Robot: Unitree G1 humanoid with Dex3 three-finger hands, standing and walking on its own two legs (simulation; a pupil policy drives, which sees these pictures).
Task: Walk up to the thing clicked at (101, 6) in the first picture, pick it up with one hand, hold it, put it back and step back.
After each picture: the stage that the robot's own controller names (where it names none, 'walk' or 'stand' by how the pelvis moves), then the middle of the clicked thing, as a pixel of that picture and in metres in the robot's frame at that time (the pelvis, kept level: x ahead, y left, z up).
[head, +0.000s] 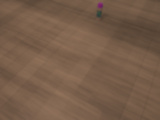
stand; (99, 12) +1.94 -0.17 -0.65
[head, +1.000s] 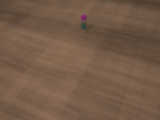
walk; (83, 24) +1.81 +0.19 -0.64
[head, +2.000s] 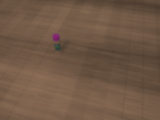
walk; (57, 44) +1.23 +0.36 -0.65
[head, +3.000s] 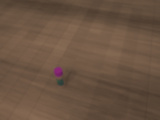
walk; (60, 78) +0.79 +0.27 -0.65
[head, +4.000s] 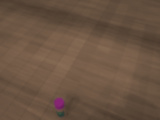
walk; (60, 109) +0.50 +0.21 -0.64
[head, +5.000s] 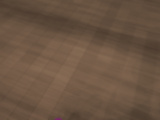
stand; out of the picture +0.37 +0.18 -0.64
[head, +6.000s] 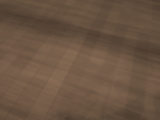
stand; out of the picture +0.34 +0.21 -0.66
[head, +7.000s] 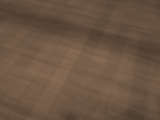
stand; out of the picture +0.36 +0.21 -0.66
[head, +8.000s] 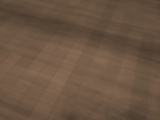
stand; out of the picture +0.35 +0.21 -0.66
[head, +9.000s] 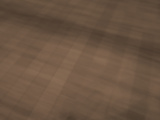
stand; out of the picture +0.35 +0.21 -0.66
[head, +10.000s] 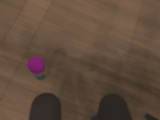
go down; (39, 71) +0.42 +0.19 -0.37
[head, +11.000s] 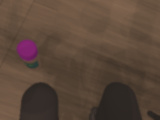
go down; (31, 57) +0.44 +0.21 -0.28
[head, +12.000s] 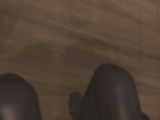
close in; out of the picture +0.43 +0.25 -0.18
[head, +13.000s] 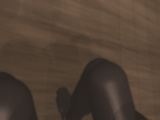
close; out of the picture +0.43 +0.27 -0.16
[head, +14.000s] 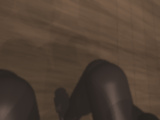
lift; out of the picture +0.41 +0.27 -0.17
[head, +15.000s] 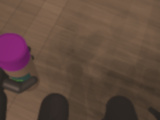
lift; (21, 69) +0.34 +0.21 +0.01
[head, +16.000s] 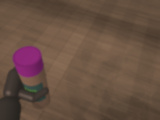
hold; (35, 82) +0.32 +0.17 +0.04
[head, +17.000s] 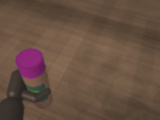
hold; (37, 83) +0.32 +0.17 +0.03
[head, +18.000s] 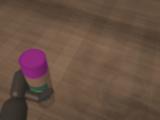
crouch; (40, 83) +0.32 +0.16 +0.03
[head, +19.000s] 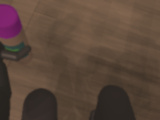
crouch; (15, 41) +0.45 +0.20 -0.05
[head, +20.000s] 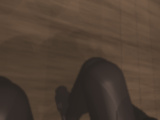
lower; out of the picture +0.44 +0.27 -0.17
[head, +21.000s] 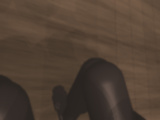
lower; out of the picture +0.45 +0.28 -0.17
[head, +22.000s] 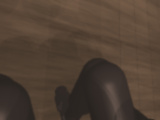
lower; out of the picture +0.44 +0.28 -0.17
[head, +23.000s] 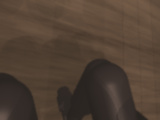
lower; out of the picture +0.43 +0.28 -0.17
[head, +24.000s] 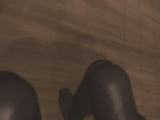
loosen; out of the picture +0.42 +0.26 -0.17
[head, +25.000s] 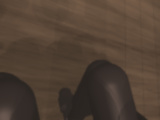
withdraw; out of the picture +0.43 +0.26 -0.17
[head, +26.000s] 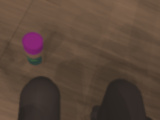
walk; (34, 53) +0.45 +0.21 -0.23
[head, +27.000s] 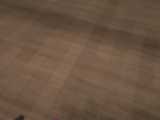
stand; out of the picture +0.36 +0.16 -0.59
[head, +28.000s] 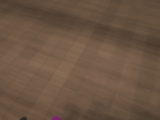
stand; out of the picture +0.37 +0.17 -0.60
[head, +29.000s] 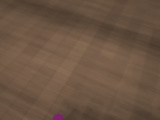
stand; out of the picture +0.38 +0.17 -0.61
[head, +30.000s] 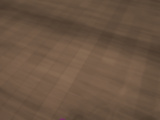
walk; out of the picture +0.39 +0.17 -0.66
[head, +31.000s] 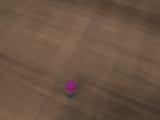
walk; (70, 90) +0.54 +0.09 -0.63
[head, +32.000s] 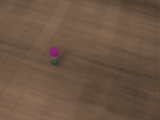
walk; (54, 59) +0.82 +0.25 -0.63
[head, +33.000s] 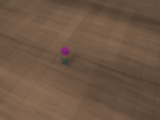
stand; (65, 58) +1.03 +0.21 -0.64
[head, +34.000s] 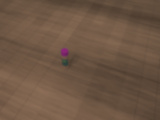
stand; (65, 59) +1.03 +0.21 -0.66
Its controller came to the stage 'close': yes
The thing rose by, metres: 0.67
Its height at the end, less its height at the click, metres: +0.00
